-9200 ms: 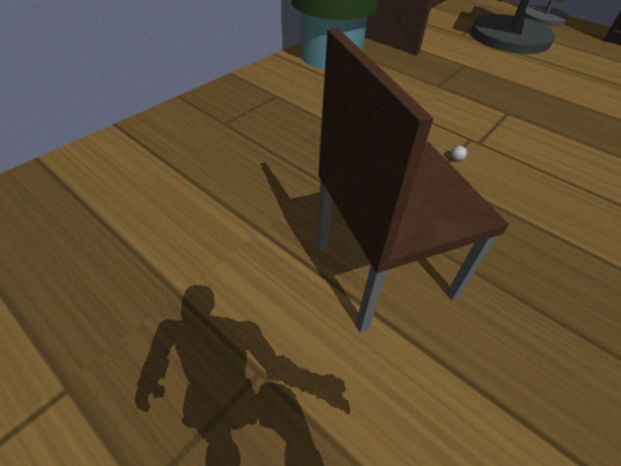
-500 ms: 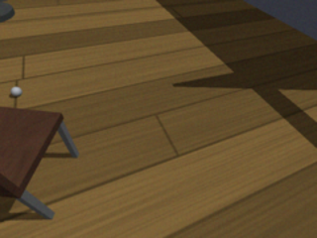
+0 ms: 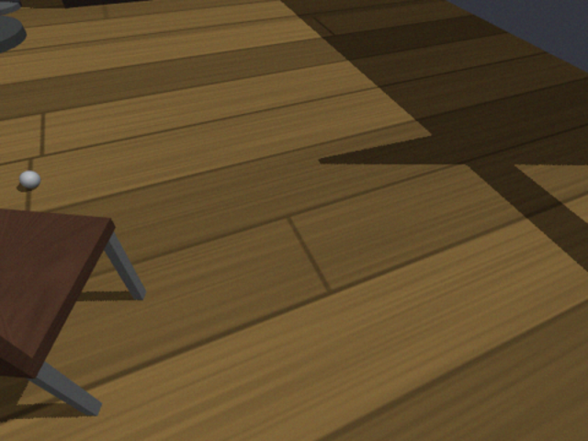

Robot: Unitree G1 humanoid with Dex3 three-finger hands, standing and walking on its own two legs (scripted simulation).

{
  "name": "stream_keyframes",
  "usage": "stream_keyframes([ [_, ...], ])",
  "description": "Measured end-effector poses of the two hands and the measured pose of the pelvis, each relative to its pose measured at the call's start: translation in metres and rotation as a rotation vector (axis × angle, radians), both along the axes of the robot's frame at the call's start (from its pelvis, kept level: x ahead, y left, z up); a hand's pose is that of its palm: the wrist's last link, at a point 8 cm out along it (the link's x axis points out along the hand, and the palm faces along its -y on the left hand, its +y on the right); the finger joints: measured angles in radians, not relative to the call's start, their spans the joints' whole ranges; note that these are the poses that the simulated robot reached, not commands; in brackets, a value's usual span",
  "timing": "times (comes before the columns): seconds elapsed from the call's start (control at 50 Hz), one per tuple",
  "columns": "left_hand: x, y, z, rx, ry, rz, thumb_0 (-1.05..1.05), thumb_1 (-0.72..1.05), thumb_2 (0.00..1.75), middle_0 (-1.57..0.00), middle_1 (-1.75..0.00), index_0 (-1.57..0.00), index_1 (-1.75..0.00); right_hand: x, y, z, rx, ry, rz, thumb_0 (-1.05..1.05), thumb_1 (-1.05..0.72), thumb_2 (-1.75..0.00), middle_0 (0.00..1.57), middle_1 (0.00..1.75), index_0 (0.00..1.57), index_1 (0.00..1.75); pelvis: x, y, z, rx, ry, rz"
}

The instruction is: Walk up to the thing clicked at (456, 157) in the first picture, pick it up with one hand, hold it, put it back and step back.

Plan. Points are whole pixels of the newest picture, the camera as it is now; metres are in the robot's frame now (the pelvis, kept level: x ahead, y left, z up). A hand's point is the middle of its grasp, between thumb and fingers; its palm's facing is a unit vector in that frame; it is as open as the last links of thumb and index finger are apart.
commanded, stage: stand
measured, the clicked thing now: (30, 179) +1.33 +1.23 -0.74
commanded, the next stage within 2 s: none
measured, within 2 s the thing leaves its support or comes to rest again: neither
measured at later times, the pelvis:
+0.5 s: pelvis +0.00 +0.00 +0.00, yaw +0 degrees
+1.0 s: pelvis +0.01 +0.00 +0.00, yaw +0 degrees
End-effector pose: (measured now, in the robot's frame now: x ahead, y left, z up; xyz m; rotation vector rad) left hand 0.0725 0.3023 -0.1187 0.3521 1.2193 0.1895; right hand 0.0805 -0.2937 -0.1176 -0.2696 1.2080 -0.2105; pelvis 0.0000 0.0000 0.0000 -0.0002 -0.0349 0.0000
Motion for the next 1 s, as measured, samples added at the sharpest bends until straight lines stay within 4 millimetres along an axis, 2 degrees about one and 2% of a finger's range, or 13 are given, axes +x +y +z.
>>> stream_keyframes([
  [0.14,-0.002,-0.009,-0.007,-0.032,0.023,-0.004,0.0,0.9,0.9,-0.2,-0.3,-0.2,-0.3,-0.01,-0.005,0.002,-0.018,0.037,-0.012,0.01,-0.91,-0.9,0.2,0.29,0.2,0.3,0.001,-0.002,0.001,-0.001,0.006,-0.001],
  [0.26,-0.002,-0.013,-0.008,-0.042,0.025,-0.001,0.0,0.9,0.9,-0.2,-0.3,-0.2,-0.3,-0.011,-0.007,0.003,-0.027,0.035,-0.015,0.01,-0.91,-0.9,0.2,0.29,0.2,0.3,0.002,-0.002,0.001,-0.001,0.002,-0.004],
  [0.44,-0.001,-0.009,-0.003,-0.028,-0.001,0.002,0.0,0.9,0.9,-0.2,-0.3,-0.2,-0.3,-0.007,-0.006,0.004,-0.022,0.009,-0.003,0.0,-0.91,-0.9,0.2,0.29,0.2,0.3,0.0,-0.003,0.001,-0.003,-0.006,0.0],
  [0.72,-0.012,-0.004,-0.005,-0.024,0.037,0.012,0.0,0.9,0.9,-0.2,-0.3,-0.2,-0.3,-0.014,-0.004,0.002,-0.022,0.05,0.002,0.0,-0.91,-0.9,0.2,0.29,0.2,0.3,0.001,-0.001,0.001,-0.003,0.007,0.003],
  [1.0,-0.006,-0.003,-0.006,-0.029,0.03,0.008,0.0,0.9,0.9,-0.2,-0.3,-0.2,-0.3,-0.005,0.0,0.002,-0.022,0.035,0.006,0.0,-0.91,-0.9,0.2,0.29,0.2,0.3,0.006,0.002,0.001,0.001,0.008,0.003],
])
